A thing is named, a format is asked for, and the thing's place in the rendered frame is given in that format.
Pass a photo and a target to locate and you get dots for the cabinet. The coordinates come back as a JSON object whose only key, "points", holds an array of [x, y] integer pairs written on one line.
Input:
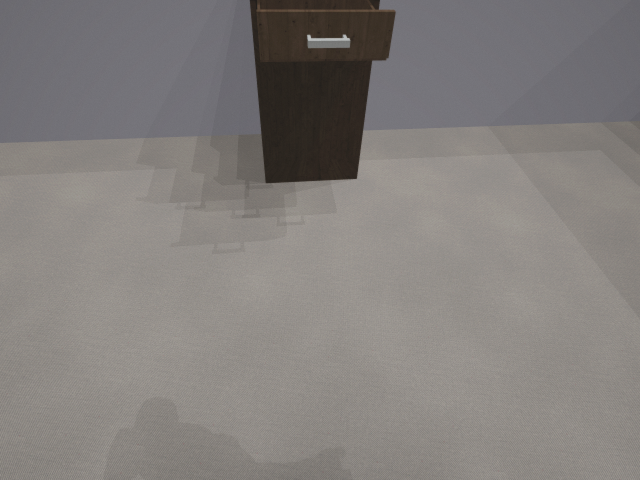
{"points": [[312, 115]]}

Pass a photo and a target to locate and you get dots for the handle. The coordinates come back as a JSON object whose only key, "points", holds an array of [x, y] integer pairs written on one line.
{"points": [[343, 42]]}

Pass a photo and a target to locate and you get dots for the drawer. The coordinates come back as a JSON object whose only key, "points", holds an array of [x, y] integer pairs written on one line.
{"points": [[283, 26]]}

